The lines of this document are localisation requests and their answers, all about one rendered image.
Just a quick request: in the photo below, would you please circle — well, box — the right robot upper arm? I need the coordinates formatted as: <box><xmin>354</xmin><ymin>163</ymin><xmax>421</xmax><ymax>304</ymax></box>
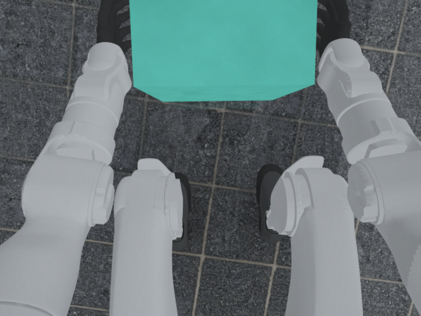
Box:
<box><xmin>347</xmin><ymin>150</ymin><xmax>421</xmax><ymax>316</ymax></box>

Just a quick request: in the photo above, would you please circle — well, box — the left robot shin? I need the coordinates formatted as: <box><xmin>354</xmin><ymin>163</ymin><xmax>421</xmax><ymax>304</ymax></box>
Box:
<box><xmin>114</xmin><ymin>158</ymin><xmax>183</xmax><ymax>240</ymax></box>

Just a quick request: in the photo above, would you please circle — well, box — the left robot forearm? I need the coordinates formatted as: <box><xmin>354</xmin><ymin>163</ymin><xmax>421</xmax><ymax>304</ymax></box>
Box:
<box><xmin>21</xmin><ymin>42</ymin><xmax>132</xmax><ymax>217</ymax></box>

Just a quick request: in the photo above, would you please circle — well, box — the carton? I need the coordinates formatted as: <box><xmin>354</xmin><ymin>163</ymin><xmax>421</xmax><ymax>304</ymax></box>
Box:
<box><xmin>129</xmin><ymin>0</ymin><xmax>318</xmax><ymax>102</ymax></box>

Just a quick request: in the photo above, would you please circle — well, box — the left robot upper arm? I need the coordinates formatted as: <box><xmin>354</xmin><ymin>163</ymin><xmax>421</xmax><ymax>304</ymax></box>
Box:
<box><xmin>0</xmin><ymin>154</ymin><xmax>114</xmax><ymax>316</ymax></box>

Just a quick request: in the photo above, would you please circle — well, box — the robot left hand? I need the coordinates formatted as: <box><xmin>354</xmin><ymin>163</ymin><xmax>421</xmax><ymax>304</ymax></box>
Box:
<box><xmin>96</xmin><ymin>0</ymin><xmax>132</xmax><ymax>54</ymax></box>

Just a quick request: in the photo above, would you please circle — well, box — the left robot foot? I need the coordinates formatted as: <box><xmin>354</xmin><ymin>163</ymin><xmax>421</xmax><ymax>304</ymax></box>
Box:
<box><xmin>172</xmin><ymin>172</ymin><xmax>191</xmax><ymax>251</ymax></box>

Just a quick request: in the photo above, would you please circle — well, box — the right robot forearm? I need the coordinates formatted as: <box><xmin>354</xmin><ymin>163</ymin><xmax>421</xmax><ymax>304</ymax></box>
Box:
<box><xmin>317</xmin><ymin>38</ymin><xmax>421</xmax><ymax>165</ymax></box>

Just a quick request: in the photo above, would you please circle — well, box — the robot right hand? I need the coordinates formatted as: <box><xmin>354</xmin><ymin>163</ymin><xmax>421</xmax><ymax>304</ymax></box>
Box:
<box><xmin>316</xmin><ymin>0</ymin><xmax>351</xmax><ymax>58</ymax></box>

